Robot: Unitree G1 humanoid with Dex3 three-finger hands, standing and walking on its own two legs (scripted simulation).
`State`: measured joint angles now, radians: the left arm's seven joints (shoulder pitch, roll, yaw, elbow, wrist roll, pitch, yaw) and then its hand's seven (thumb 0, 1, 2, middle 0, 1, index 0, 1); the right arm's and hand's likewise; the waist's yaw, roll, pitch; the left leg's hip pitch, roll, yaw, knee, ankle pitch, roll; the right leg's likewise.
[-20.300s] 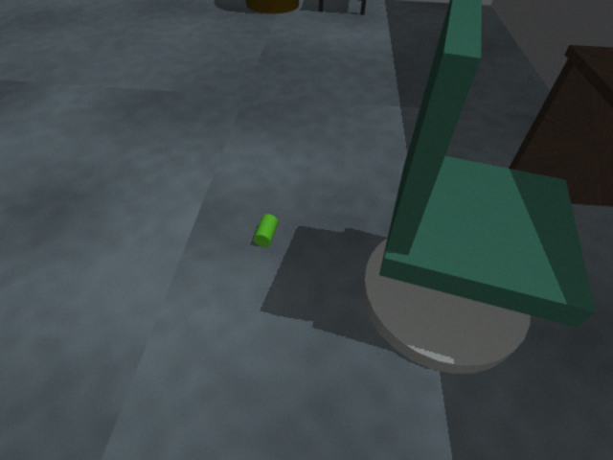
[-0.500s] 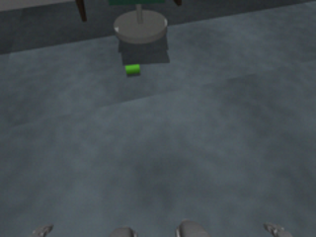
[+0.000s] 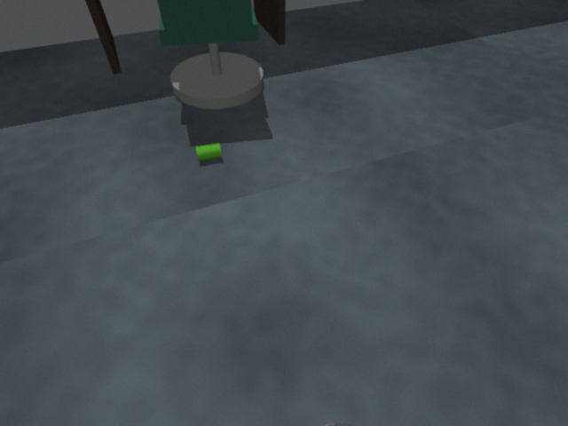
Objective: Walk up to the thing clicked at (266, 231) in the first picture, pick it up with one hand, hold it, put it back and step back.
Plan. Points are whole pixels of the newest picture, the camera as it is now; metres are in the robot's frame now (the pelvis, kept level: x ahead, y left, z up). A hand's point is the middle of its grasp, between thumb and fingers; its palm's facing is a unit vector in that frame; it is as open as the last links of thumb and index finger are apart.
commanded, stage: walk up
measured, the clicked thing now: (209, 152) +1.51 +0.33 -0.72
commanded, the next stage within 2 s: stand in 1.14 s
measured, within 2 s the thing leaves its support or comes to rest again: neither
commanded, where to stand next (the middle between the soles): +0.06 +0.00 m, yaw +1 degrees
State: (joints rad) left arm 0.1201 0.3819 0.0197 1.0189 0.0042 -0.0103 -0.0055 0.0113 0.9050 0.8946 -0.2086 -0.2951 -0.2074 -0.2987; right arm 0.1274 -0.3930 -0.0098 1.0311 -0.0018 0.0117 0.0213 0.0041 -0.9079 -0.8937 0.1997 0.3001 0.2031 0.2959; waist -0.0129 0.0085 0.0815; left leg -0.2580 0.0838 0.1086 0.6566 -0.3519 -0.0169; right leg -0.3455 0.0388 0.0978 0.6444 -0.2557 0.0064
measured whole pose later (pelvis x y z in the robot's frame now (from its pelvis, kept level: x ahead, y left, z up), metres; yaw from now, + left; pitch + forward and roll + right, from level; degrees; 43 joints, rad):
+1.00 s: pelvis +0.02 +0.01 +0.01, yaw -4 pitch -2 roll +0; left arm 0.10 0.37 0.01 1.03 0.02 0.00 0.00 0.01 0.91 0.89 -0.21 -0.29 -0.21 -0.30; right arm 0.05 -0.38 -0.05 1.05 0.00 0.04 0.03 0.00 -0.91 -0.89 0.20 0.30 0.20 0.30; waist -0.02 0.01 0.10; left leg -0.17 0.09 0.18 0.55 -0.34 -0.01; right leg -0.29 0.05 0.16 0.56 -0.23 0.02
